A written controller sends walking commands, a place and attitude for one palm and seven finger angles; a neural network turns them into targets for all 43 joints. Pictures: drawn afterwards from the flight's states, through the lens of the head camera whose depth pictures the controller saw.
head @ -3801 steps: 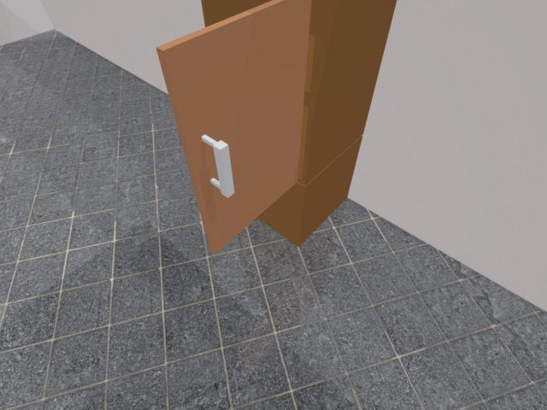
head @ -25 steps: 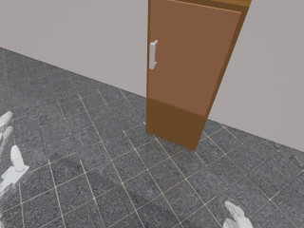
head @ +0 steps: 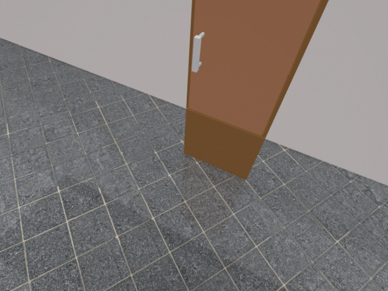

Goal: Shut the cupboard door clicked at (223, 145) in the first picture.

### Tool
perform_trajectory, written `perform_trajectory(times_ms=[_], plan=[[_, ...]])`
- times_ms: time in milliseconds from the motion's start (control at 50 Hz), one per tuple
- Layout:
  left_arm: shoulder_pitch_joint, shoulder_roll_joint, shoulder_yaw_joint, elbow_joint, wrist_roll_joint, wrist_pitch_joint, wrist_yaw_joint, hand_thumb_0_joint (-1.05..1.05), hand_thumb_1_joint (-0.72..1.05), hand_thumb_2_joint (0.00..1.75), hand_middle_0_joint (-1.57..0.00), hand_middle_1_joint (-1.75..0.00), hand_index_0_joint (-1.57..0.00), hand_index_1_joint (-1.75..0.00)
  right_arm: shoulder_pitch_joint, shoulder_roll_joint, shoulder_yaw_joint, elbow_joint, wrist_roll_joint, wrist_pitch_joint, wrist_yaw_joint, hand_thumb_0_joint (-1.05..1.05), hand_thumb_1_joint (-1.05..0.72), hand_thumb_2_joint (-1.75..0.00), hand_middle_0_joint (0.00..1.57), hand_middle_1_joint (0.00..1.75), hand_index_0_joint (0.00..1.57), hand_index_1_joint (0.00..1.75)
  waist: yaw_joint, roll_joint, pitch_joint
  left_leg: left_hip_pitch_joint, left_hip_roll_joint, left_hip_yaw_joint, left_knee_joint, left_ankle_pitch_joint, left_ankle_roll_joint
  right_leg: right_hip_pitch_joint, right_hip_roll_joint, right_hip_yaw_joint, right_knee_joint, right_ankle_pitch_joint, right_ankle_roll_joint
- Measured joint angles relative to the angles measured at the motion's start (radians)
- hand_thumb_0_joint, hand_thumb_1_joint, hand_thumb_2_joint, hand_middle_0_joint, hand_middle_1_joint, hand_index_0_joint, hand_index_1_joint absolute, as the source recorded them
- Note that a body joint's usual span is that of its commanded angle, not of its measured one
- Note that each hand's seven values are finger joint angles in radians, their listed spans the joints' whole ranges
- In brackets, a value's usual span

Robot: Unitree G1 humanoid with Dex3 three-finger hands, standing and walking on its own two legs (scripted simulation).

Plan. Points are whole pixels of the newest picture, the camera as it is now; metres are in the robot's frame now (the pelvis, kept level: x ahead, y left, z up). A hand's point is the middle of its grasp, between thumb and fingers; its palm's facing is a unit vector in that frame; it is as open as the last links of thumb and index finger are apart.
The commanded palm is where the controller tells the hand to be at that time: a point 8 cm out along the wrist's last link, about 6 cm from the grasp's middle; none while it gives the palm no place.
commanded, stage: let the arm hang, fingers relaxed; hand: left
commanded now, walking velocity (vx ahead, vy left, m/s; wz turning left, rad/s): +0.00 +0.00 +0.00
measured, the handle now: (198, 52) +0.95 +0.04 -0.01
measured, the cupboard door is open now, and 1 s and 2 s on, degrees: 0 0 0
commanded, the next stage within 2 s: look to check the result in 0.62 s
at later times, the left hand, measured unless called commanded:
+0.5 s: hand out of the picture +0.05 +0.21 -0.16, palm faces -0.03 -0.96 -0.26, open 7.4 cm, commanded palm none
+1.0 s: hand out of the picture +0.07 +0.21 -0.16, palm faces -0.03 -0.96 -0.29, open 7.4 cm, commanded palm none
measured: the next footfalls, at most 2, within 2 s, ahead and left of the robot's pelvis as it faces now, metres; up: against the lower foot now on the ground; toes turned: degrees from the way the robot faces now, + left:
none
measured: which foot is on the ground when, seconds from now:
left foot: down 0.00-1.00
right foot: down 0.00-1.00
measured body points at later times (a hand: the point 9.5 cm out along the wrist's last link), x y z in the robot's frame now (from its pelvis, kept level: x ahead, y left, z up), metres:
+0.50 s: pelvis +0.01 +0.00 +0.01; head +0.01 -0.01 +0.46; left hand +0.05 +0.26 -0.14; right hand +0.04 -0.27 -0.14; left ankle +0.07 +0.10 -0.74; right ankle -0.01 -0.14 -0.74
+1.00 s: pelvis +0.03 -0.01 +0.01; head +0.05 -0.02 +0.46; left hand +0.07 +0.26 -0.14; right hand +0.08 -0.28 -0.14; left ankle +0.07 +0.10 -0.74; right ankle -0.01 -0.14 -0.74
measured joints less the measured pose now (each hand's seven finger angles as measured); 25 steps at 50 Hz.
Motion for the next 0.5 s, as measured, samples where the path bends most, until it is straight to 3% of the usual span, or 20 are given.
perform_trajectory(times_ms=[240, 500], plan=[[-0.024, 0.026, 0.009, 0.109, 0.001, -0.021, 0.009, 0.01, 0.92, 0.90, -0.20, -0.30, -0.20, -0.30, -0.042, 0.004, -0.010, 0.056, 0.007, -0.019, -0.005, 0.01, -0.90, -0.90, 0.20, 0.30, 0.20, 0.30, -0.001, 0.065, -0.032, 0.071, -0.011, 0.031, -0.084, 0.031, 0.005, 0.043, -0.011, 0.028, -0.051, 0.023, 0.008], [-0.115, 0.006, 0.003, 0.093, 0.001, -0.036, 0.006, 0.01, 0.91, 0.90, -0.20, -0.30, -0.20, -0.30, -0.079, -0.009, -0.012, 0.077, 0.005, -0.030, -0.003, 0.00, -0.90, -0.90, 0.20, 0.30, 0.20, 0.30, -0.010, 0.040, -0.042, 0.101, -0.008, 0.037, -0.119, 0.037, -0.005, 0.064, -0.007, 0.034, -0.073, 0.025, 0.005]])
